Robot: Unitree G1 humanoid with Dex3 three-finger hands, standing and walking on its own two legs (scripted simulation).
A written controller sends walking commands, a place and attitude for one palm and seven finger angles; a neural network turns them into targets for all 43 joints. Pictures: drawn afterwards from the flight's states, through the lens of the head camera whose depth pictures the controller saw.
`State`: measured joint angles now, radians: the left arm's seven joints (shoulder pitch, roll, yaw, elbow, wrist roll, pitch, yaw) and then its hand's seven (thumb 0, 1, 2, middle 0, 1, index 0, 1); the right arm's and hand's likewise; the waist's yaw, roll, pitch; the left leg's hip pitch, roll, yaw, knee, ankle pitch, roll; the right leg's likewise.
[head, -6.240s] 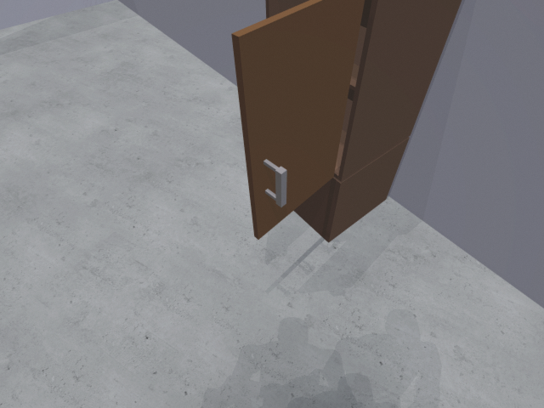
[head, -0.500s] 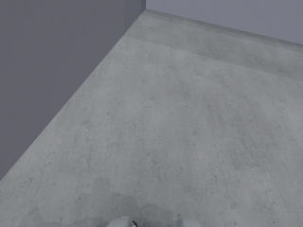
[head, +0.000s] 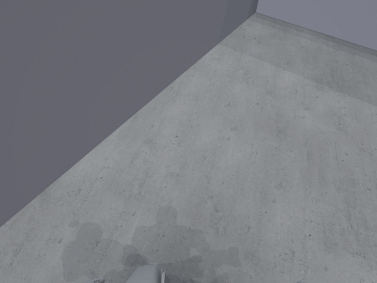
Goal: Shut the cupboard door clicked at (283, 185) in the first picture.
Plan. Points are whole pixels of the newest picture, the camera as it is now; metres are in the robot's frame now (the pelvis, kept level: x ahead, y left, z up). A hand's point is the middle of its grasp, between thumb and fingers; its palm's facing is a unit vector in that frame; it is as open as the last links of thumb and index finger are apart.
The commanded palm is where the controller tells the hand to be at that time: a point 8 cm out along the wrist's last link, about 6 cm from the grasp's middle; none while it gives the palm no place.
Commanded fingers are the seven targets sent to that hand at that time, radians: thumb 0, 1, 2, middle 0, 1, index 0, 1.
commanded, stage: walk to a spot facing it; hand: left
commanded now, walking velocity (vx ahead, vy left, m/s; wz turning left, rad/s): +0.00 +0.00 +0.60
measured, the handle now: out of the picture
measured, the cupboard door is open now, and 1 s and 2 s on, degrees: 97 97 97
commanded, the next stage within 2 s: none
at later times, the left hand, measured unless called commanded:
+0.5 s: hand out of the picture +0.06 +0.20 -0.16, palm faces +0.30 -0.90 -0.31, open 7.4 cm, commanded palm none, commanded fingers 0.00 0.90 0.90 -0.20 -0.30 -0.20 -0.30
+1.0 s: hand out of the picture -0.03 +0.18 -0.18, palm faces +0.62 -0.75 -0.25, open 7.4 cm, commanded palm none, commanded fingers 0.00 0.90 0.90 -0.20 -0.30 -0.20 -0.30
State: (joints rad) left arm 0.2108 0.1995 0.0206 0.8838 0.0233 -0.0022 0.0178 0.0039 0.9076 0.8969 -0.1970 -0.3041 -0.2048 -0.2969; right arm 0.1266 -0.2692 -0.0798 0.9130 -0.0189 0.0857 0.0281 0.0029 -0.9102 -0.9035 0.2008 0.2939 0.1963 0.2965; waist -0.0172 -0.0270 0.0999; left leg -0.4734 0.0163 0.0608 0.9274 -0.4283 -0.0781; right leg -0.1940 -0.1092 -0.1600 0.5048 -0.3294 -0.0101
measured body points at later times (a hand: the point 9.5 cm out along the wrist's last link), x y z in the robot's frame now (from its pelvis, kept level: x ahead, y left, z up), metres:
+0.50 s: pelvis +0.02 -0.04 -0.02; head +0.09 -0.04 +0.43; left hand +0.05 +0.25 -0.14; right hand +0.19 -0.26 -0.17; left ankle -0.01 +0.11 -0.73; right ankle +0.07 -0.15 -0.74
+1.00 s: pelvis +0.04 -0.05 -0.01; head +0.07 +0.01 +0.44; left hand -0.06 +0.22 -0.16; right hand +0.28 -0.19 -0.14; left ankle -0.03 +0.05 -0.74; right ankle +0.11 -0.18 -0.68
